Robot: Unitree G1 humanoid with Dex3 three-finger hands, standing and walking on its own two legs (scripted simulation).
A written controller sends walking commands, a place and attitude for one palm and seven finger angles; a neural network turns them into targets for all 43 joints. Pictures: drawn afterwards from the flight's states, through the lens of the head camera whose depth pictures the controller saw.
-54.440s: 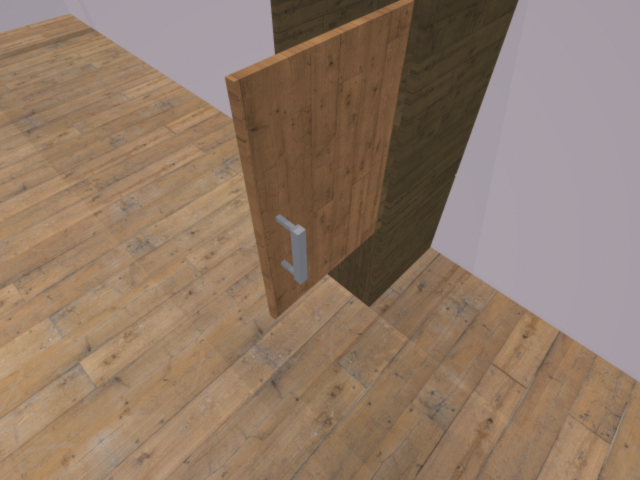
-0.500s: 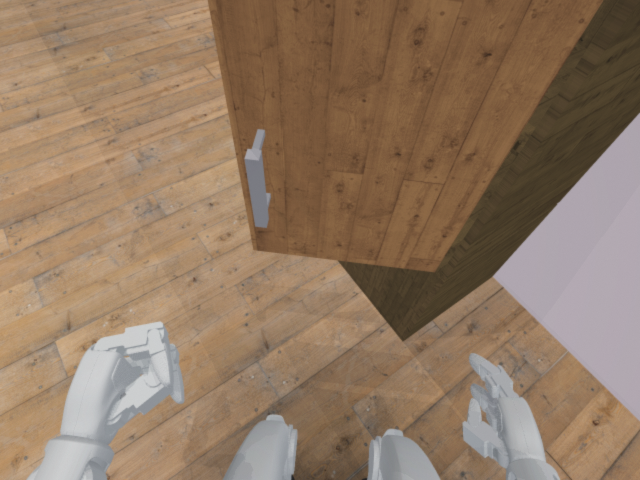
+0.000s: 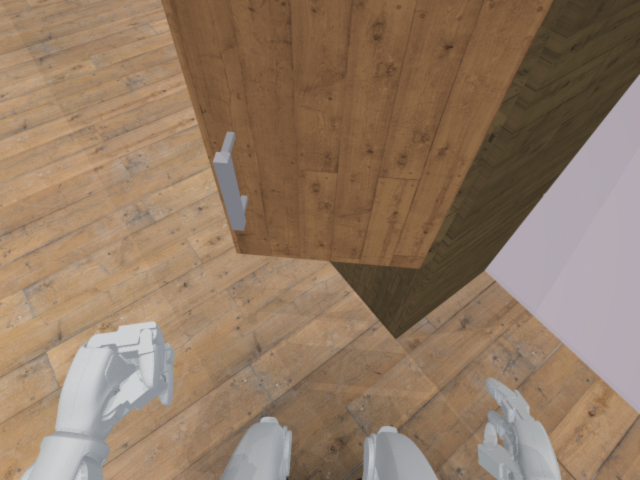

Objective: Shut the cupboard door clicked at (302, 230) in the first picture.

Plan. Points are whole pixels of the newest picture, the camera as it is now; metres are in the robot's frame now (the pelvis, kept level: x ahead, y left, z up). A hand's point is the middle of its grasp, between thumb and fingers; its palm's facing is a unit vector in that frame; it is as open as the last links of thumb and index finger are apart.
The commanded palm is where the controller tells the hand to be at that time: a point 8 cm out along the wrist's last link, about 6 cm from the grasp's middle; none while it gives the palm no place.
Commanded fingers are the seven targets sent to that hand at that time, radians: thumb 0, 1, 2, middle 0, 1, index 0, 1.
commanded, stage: raise the hand and make a fist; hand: left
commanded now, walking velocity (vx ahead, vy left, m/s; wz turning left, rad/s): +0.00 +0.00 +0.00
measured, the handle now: (234, 184) +0.51 +0.16 +0.02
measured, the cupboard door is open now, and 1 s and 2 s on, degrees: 49 49 49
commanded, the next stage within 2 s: bring the fist close to the handle in 0.12 s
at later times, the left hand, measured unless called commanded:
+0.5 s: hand (188, 345) +0.26 +0.17 +0.04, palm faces -0.07 -1.00 -0.03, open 3.1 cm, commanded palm +0.26 +0.22 +0.04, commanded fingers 0.00 0.90 0.90 -1.30 -1.50 -1.30 -1.50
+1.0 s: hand (229, 275) +0.35 +0.14 +0.03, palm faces -0.06 -1.00 -0.03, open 3.1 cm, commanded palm +0.35 +0.19 +0.03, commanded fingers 0.00 0.90 0.90 -1.30 -1.50 -1.30 -1.50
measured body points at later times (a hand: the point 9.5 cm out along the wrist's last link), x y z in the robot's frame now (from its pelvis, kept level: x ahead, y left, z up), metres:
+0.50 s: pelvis +0.00 +0.00 -0.01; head +0.08 +0.00 +0.43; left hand +0.26 +0.22 +0.04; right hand +0.18 -0.24 -0.09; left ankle +0.03 +0.10 -0.62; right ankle +0.03 -0.10 -0.62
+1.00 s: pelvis +0.00 +0.00 +0.00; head +0.10 +0.01 +0.44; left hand +0.35 +0.20 +0.03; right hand +0.14 -0.25 -0.11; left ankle +0.03 +0.10 -0.62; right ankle +0.03 -0.10 -0.62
